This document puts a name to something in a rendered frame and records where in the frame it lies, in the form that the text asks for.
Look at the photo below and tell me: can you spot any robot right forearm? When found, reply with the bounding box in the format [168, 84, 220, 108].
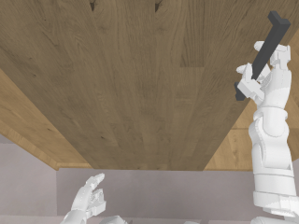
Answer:
[249, 105, 299, 224]

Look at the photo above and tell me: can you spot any wardrobe door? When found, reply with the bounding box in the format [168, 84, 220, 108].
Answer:
[0, 0, 299, 172]
[0, 68, 87, 163]

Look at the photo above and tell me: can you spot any robot left hand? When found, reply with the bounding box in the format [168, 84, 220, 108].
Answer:
[71, 173, 107, 219]

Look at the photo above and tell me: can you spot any robot right hand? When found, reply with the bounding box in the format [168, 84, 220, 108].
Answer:
[236, 41, 292, 109]

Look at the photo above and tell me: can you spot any handle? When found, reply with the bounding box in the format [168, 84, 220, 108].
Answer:
[234, 10, 291, 101]

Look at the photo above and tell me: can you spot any robot left forearm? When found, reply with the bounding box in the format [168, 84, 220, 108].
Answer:
[60, 209, 87, 224]

